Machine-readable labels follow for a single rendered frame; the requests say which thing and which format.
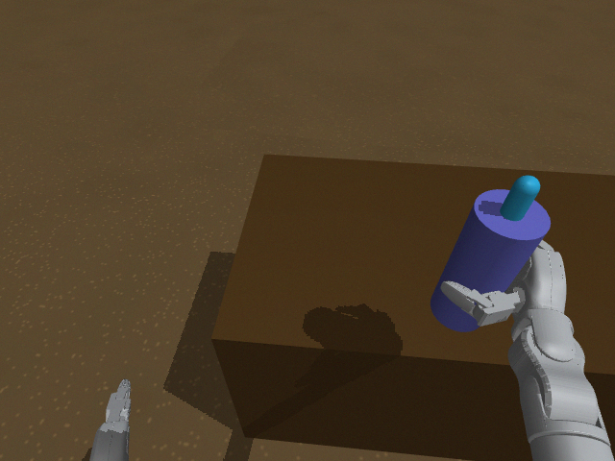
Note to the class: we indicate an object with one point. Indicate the bottle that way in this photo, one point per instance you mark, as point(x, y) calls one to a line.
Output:
point(502, 230)

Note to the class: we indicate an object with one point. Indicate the right robot arm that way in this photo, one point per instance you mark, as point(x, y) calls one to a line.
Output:
point(562, 418)

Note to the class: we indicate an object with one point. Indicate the right robot hand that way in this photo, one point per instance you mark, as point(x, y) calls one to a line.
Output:
point(541, 283)

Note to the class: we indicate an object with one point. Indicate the left robot hand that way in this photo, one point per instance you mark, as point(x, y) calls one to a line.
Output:
point(111, 442)

